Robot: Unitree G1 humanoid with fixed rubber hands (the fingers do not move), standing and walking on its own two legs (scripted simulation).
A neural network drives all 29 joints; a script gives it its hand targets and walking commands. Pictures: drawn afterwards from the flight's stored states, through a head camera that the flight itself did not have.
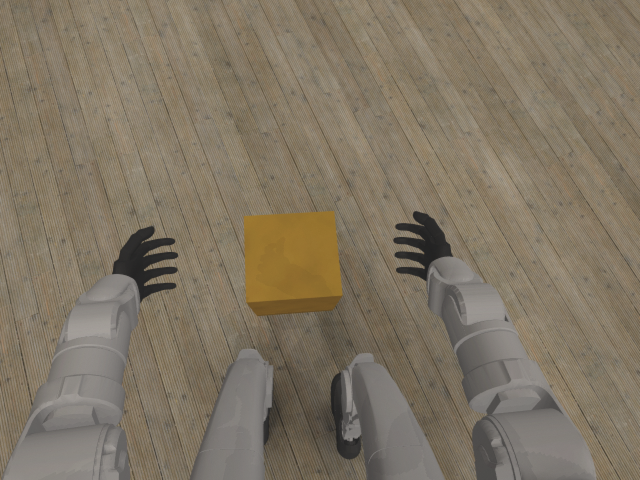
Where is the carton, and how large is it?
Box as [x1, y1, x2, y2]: [244, 211, 342, 315]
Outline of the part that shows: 333,211 244,216 246,302 257,315 331,310 334,307 342,294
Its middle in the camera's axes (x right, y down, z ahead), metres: -0.06 +0.06 +0.99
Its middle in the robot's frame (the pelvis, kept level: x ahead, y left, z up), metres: +0.47 +0.04 -0.55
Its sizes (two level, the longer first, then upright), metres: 0.210 0.200 0.250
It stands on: the floor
